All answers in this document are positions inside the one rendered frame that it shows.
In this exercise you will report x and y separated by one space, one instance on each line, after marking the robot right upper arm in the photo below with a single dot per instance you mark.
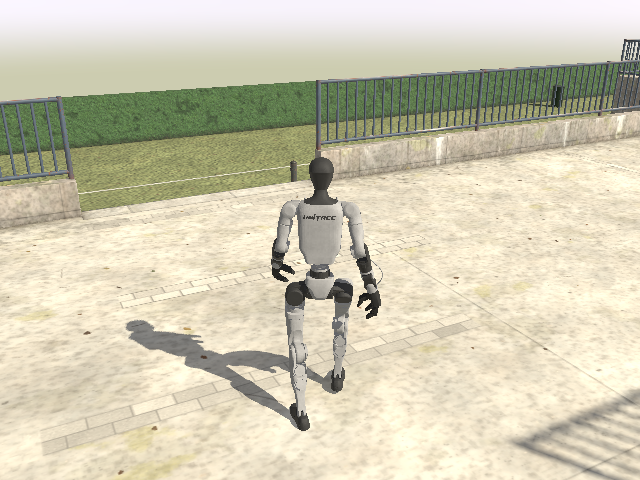
352 212

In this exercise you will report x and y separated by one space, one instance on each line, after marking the right robot thigh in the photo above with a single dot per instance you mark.
343 293

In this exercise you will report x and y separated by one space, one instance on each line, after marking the robot left upper arm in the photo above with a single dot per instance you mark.
288 211

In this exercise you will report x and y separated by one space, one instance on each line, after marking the robot right forearm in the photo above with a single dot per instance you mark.
366 272

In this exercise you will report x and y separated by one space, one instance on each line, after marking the right robot hand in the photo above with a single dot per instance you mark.
374 305

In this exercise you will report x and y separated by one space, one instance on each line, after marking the robot left forearm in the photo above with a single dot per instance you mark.
277 258

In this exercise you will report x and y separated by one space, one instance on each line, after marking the left robot hand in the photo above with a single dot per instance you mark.
284 267

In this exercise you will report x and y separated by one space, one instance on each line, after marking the humanoid robot torso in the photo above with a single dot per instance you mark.
320 233

